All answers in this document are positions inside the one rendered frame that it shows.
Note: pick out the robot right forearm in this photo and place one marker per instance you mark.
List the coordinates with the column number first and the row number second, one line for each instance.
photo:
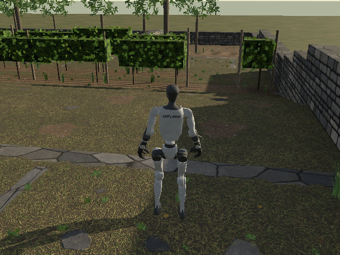
column 196, row 140

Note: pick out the left robot hand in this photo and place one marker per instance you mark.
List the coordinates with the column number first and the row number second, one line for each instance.
column 140, row 151

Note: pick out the robot right upper arm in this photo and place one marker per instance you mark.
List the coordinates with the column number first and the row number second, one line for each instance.
column 190, row 121

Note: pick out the robot left upper arm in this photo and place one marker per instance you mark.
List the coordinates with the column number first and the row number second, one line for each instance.
column 152, row 119

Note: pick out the right robot hand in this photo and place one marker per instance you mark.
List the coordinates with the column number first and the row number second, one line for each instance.
column 199, row 150

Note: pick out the right robot shin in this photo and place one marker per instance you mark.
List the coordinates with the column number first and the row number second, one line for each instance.
column 182, row 195

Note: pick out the robot left forearm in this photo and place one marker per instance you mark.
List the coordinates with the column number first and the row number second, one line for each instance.
column 144, row 140

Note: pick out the robot left thigh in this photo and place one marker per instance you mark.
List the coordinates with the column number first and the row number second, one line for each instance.
column 157, row 156

